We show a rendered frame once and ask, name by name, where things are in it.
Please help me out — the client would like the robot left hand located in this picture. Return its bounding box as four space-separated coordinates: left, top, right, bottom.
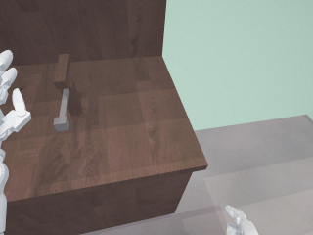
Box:
0 50 31 148

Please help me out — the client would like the tap lever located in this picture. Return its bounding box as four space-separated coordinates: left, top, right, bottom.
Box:
53 88 70 132

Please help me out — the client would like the counter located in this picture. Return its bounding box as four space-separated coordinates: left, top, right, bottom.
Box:
0 0 208 235

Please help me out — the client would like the robot right hand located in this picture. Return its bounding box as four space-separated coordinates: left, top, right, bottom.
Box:
225 205 259 235

